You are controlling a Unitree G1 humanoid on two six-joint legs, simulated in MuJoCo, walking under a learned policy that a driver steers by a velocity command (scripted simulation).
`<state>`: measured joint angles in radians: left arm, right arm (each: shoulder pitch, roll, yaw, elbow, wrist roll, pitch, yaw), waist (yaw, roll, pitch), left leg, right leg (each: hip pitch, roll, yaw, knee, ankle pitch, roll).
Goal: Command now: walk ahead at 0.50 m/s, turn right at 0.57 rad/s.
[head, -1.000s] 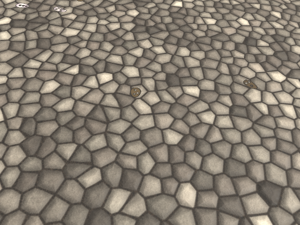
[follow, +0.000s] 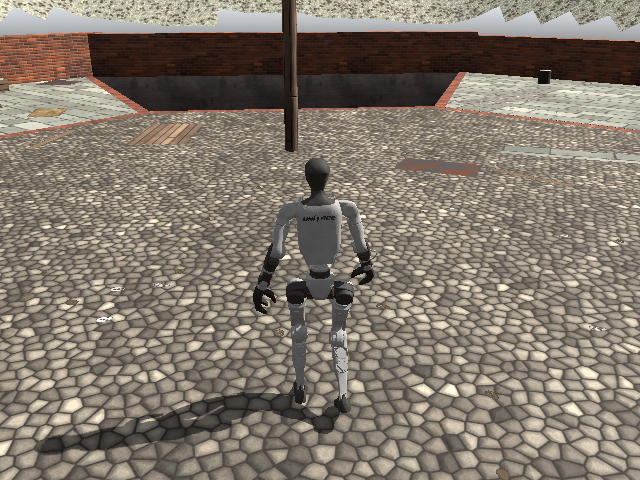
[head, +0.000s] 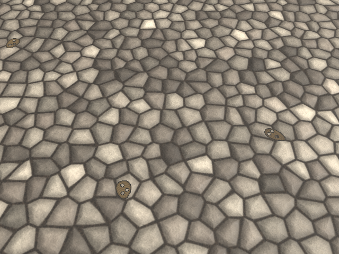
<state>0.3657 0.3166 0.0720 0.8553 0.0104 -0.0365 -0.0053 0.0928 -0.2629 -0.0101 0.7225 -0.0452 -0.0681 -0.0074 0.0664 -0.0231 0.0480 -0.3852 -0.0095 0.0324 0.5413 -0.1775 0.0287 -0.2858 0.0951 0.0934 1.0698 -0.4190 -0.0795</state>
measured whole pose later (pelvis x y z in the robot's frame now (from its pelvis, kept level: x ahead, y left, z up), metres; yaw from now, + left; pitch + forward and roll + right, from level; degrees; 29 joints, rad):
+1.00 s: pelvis +0.50 +0.03 -0.01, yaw +18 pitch +1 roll +0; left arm 0.33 0.24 0.04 0.88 0.02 -0.06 0.00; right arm 0.11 -0.27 -0.06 0.77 -0.03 -0.01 0.03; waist 0.03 -0.01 0.07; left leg -0.42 -0.08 0.09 0.62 -0.22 0.12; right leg -0.25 -0.07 -0.09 1.19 -0.43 0.01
